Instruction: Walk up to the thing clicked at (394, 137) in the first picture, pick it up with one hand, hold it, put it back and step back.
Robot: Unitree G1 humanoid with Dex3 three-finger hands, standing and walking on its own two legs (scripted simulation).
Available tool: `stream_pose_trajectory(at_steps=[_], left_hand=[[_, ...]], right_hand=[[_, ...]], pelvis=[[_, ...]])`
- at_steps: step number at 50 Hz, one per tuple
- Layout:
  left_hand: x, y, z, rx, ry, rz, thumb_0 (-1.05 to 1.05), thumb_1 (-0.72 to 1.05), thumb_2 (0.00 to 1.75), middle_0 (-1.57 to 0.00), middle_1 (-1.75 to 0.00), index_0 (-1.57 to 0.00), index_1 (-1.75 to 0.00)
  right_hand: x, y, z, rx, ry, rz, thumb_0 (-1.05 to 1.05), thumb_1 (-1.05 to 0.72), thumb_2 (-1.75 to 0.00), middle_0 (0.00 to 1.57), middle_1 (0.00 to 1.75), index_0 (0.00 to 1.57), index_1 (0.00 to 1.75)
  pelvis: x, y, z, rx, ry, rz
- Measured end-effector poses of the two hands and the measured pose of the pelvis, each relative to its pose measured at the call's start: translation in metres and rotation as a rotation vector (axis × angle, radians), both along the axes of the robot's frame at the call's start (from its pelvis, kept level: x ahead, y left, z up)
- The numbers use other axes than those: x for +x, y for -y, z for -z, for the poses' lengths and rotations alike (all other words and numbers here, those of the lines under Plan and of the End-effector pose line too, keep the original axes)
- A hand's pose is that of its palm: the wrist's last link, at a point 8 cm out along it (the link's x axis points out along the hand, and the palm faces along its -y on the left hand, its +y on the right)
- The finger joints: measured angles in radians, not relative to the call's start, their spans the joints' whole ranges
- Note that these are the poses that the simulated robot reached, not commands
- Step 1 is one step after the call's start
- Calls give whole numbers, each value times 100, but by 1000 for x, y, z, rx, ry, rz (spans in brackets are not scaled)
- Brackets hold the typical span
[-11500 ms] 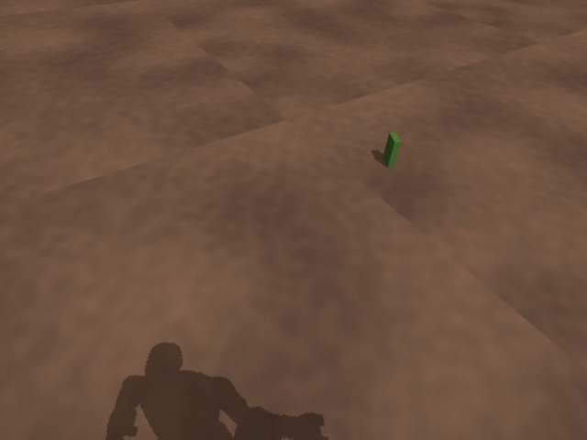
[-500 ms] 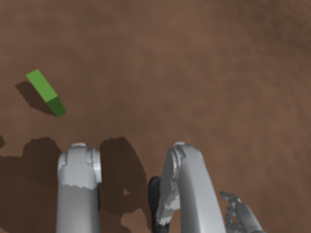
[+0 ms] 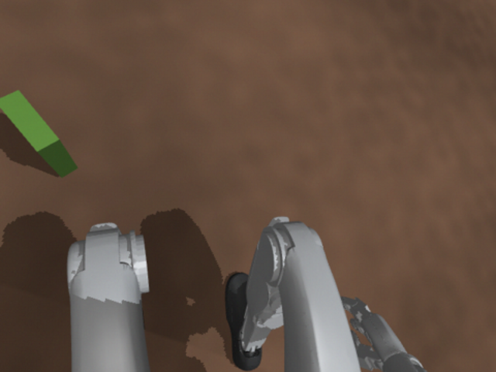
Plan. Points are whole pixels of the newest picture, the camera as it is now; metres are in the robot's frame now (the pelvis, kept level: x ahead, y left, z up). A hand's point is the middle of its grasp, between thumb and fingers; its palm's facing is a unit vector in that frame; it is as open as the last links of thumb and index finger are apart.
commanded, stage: approach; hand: left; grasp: from the side
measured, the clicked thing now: (43, 139) +0.49 +0.32 -0.26
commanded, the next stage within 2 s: close in in 0.32 s
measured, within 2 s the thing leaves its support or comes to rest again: neither
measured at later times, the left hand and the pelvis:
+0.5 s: hand out of the picture +0.43 +0.40 -0.19, palm faces +0.40 -0.91 -0.03, open 17.3 cm; pelvis -0.01 +0.01 -0.05, yaw -5 degrees
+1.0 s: hand (9, 159) +0.43 +0.35 -0.23, palm faces +0.45 -0.89 +0.00, open 17.5 cm; pelvis -0.01 +0.02 -0.07, yaw -7 degrees
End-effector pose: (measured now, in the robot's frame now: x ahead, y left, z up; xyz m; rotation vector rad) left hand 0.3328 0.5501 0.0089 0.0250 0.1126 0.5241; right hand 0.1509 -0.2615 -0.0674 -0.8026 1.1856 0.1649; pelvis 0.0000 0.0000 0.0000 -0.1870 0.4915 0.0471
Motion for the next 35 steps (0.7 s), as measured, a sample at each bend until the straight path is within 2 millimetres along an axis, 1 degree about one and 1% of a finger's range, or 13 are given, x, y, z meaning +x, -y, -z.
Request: stream_pose_trajectory(at_steps=[4,9,12,14,19,24,29,32,35], left_hand=[[11,14,45,-35,-27,20,-2,-61,10,-10,-14,-8,-16],[29,39,100,-62,-22,44,-2,-61,11,-10,-15,-8,-17],[38,54,127,-58,-35,65,-2,-60,12,-10,-16,-8,-18],[42,63,141,-48,-41,75,-2,-60,13,-10,-17,-9,-19],[49,82,167,-31,-32,90,-2,-60,14,-9,-19,-9,-20],[53,107,193,-42,-50,105,-2,-60,14,-8,-19,-9,-20],[57,130,215,-72,-11,70,-2,-60,11,-8,-17,-9,-17],[58,140,226,-84,14,35,-2,-60,10,-8,-16,-9,-16],[60,144,233,-79,29,13,-2,-60,10,-7,-16,-9,-15]], right_hand=[[0,-3,3,-25,-24,-30,0,-88,-89,20,30,20,30],[-1,-6,3,-73,-54,-67,0,-88,-89,21,30,21,30],[-2,-6,3,-108,-69,-86,0,-88,-89,21,30,21,30],[-3,-6,4,-130,-80,-97,0,-88,-89,21,30,21,30],[-8,-6,9,-161,-111,-133,0,-88,-89,21,30,21,30],[-10,-9,14,-169,-117,-165,0,-89,-89,21,30,21,30],[-12,-16,17,-177,-119,-195,0,-89,-89,21,30,21,30],[-13,-19,16,-192,-123,-210,0,-89,-89,21,30,21,30],[-14,-22,14,-212,-132,-221,0,-89,-89,21,30,21,30]], pelvis=[[0,-2,9,-11,23,9],[-1,-4,19,-28,61,18],[-2,-5,26,-39,88,25],[-3,-6,30,-47,108,30],[-7,-7,41,-58,152,42],[-9,-8,51,-68,192,54],[-10,-9,58,-82,231,66],[-11,-10,61,-91,250,73],[-12,-12,63,-102,267,77]])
